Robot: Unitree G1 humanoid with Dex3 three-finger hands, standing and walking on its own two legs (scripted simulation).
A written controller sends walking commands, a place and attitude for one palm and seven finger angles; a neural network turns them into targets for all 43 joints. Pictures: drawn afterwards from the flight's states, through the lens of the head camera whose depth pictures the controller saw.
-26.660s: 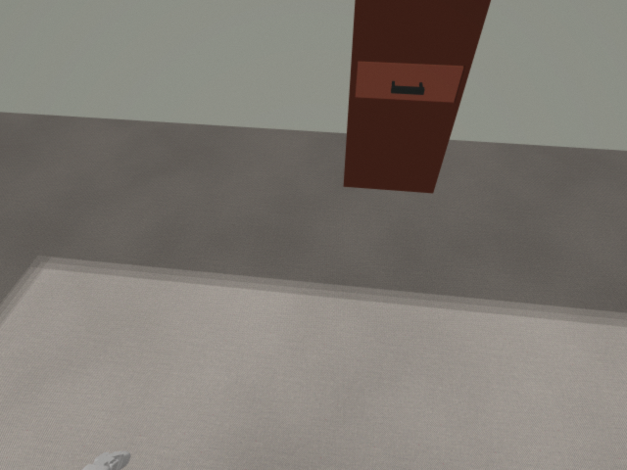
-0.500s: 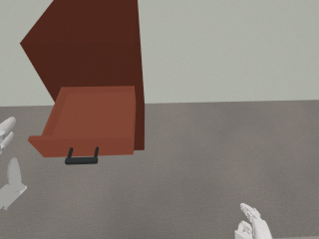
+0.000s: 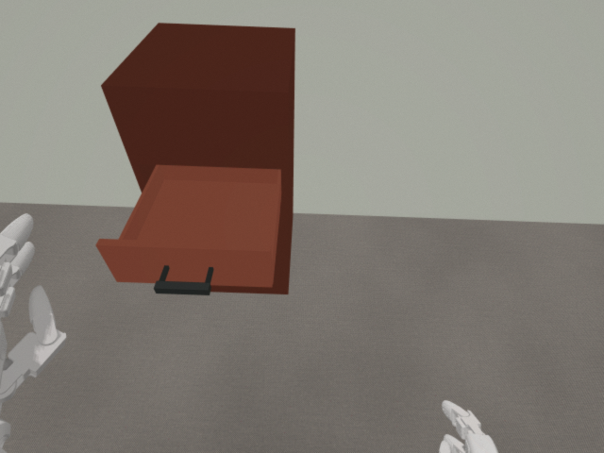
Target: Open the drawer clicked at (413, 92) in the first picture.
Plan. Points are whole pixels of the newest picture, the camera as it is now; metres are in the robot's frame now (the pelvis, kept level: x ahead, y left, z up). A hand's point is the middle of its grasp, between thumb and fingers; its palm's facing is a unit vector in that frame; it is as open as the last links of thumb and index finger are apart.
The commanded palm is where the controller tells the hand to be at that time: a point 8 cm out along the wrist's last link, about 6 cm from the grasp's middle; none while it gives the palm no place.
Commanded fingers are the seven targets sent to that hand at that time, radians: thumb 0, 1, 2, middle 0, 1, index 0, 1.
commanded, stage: stop stepping back and stand still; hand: left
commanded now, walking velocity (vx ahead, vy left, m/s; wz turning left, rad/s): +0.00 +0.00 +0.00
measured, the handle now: (185, 279) +0.52 +0.29 -0.22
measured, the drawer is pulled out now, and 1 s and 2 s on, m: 0.30 0.30 0.30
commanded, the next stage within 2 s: let the arm hang, fingers relaxed in 0.04 s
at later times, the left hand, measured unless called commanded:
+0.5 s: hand out of the picture +0.07 +0.19 -0.17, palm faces +0.07 -0.98 -0.17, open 6.9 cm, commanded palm none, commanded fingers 0.00 0.90 0.90 -0.20 -0.30 -0.20 -0.30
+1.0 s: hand out of the picture -0.01 +0.18 -0.17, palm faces +0.03 -0.99 -0.17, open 7.4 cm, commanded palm none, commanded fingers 0.00 0.90 0.90 -0.20 -0.30 -0.20 -0.30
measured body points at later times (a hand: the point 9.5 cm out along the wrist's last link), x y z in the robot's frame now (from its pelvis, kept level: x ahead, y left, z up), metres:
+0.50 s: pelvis +0.02 +0.01 +0.00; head +0.05 +0.04 +0.45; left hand +0.07 +0.24 -0.16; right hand +0.06 -0.22 -0.14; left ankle +0.00 +0.11 -0.73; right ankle +0.02 -0.10 -0.73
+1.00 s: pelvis +0.01 +0.03 +0.01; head +0.03 +0.02 +0.46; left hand -0.01 +0.24 -0.15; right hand -0.02 -0.17 -0.16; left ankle +0.00 +0.11 -0.73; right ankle +0.02 -0.10 -0.73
